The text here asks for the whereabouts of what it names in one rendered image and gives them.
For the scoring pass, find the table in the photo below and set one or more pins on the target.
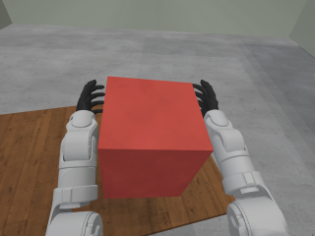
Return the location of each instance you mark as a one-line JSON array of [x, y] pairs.
[[30, 144]]

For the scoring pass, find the robot left hand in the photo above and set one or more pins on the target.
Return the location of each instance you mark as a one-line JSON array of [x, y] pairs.
[[85, 101]]

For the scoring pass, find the robot left upper arm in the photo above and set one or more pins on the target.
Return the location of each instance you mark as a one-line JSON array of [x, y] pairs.
[[77, 223]]

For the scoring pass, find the left robot forearm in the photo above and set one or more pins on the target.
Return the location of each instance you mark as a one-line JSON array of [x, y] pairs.
[[77, 162]]

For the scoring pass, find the carton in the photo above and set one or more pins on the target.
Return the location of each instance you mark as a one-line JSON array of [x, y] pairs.
[[153, 139]]

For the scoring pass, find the robot right upper arm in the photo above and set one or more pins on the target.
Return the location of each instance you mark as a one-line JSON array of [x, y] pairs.
[[255, 217]]

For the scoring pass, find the right robot forearm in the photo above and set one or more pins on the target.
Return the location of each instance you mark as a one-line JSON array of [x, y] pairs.
[[239, 176]]

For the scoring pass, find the robot right hand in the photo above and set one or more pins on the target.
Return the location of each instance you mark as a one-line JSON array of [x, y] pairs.
[[208, 97]]

